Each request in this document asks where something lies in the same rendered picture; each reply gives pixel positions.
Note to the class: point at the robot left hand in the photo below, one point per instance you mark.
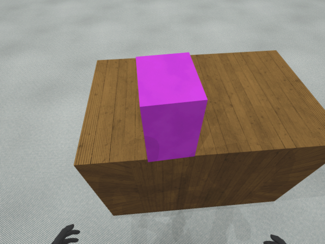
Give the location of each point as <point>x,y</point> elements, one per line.
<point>65,232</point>

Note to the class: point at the carton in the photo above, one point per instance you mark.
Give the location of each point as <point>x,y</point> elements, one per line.
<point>172,105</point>

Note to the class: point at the pedestal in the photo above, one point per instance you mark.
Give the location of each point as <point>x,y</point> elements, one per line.
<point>263,132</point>

